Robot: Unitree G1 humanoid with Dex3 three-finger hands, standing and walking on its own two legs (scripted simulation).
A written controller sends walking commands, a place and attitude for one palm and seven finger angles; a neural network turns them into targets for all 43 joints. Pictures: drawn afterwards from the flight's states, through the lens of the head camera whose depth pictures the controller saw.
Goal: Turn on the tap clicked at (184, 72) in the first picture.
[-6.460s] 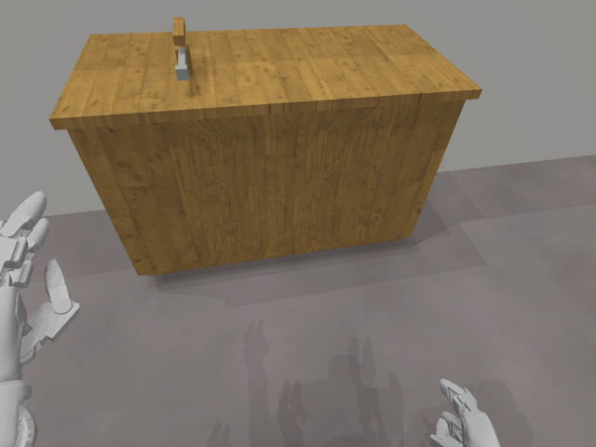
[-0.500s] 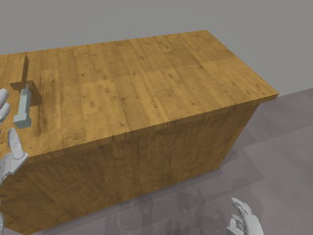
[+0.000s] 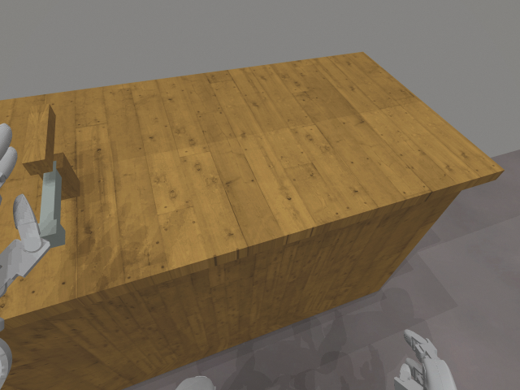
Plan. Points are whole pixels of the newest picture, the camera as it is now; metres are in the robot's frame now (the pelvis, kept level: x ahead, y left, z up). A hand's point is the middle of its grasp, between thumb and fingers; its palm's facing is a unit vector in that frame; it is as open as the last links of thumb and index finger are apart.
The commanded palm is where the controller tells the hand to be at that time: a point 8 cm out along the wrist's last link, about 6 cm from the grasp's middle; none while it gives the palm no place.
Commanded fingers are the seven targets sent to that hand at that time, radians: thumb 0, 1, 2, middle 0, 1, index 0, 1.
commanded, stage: come to a stop and stand still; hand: left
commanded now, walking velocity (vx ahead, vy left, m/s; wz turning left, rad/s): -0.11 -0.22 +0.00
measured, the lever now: (49, 234) +0.28 +0.31 +0.10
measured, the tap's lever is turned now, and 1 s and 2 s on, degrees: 0 0 0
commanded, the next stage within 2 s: look again from close up in 1.40 s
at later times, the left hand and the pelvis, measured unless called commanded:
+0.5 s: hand (26, 226) +0.24 +0.28 +0.18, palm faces +0.43 -0.84 -0.33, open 7.4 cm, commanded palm +0.18 +0.31 +0.20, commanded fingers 0.00 0.90 0.90 -0.20 -0.30 -0.20 -0.30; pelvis +0.02 +0.03 +0.03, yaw +0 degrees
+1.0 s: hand (39, 220) +0.26 +0.29 +0.16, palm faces +0.27 -0.85 -0.45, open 7.4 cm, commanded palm +0.20 +0.32 +0.20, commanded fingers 0.00 0.90 0.90 -0.20 -0.30 -0.20 -0.30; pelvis +0.03 +0.05 +0.02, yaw -2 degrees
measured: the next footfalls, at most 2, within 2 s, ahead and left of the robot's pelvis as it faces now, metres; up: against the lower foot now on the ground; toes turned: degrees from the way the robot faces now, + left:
none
